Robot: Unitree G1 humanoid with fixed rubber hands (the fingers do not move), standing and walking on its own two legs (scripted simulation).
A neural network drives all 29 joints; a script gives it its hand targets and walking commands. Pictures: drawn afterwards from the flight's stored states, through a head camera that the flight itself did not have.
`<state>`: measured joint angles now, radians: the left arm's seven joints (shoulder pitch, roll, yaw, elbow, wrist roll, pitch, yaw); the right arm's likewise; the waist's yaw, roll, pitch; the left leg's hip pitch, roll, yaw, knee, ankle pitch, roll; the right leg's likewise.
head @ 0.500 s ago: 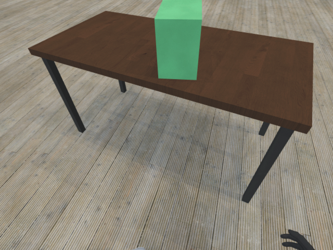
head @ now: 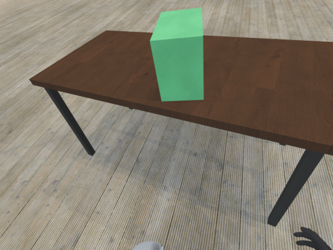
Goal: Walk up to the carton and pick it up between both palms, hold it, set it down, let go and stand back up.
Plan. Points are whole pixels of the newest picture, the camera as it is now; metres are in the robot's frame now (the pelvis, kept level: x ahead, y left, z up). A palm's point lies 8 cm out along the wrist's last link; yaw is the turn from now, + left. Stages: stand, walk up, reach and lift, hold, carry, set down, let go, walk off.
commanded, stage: walk up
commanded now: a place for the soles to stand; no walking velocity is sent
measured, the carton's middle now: (181, 54) +0.82 -0.03 +0.10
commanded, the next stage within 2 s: none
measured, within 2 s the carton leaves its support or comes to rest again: neither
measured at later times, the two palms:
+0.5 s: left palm (26, 206) +0.27 +0.45 -0.06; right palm (256, 248) +0.17 -0.18 -0.08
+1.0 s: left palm out of the picture +0.30 +0.60 -0.08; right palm (194, 205) +0.28 -0.04 -0.09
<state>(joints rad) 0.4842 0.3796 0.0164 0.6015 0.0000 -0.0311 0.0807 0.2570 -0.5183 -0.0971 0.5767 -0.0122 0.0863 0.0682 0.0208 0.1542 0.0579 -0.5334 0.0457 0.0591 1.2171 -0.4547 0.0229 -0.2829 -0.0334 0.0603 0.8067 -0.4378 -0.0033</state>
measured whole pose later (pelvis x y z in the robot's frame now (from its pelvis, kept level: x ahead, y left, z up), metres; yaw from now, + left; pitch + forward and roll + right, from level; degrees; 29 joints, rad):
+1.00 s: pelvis +0.19 +0.29 -0.02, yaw -10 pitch -4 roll -2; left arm 0.41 0.45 0.02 0.60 0.00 0.02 0.12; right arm 0.23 -0.43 -0.08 0.51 -0.01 0.08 0.05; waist 0.00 0.08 0.14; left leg -0.44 0.06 0.09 0.98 -0.47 0.03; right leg -0.60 0.02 0.24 1.20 -0.47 0.02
